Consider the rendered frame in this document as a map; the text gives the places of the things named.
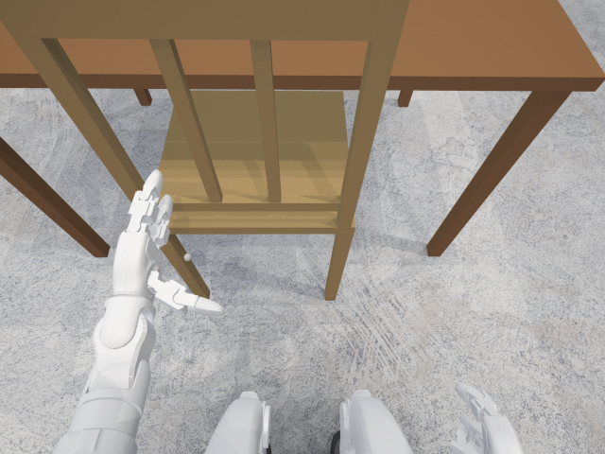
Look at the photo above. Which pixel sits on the robot right thigh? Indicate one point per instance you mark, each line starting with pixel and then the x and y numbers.
pixel 367 426

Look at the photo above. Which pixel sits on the robot thigh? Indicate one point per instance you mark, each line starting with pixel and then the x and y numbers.
pixel 243 429
pixel 367 426

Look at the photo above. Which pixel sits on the chair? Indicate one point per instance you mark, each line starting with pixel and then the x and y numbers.
pixel 258 162

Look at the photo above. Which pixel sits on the table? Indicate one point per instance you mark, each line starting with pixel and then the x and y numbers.
pixel 445 45

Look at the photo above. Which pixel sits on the robot left hand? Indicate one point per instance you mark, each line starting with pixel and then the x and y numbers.
pixel 138 252

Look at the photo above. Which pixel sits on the robot left forearm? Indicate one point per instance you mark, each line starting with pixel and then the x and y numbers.
pixel 113 400

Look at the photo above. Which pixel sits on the robot right hand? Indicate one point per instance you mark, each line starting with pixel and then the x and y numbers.
pixel 495 435

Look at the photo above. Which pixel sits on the robot left thigh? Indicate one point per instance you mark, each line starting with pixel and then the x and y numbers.
pixel 243 429

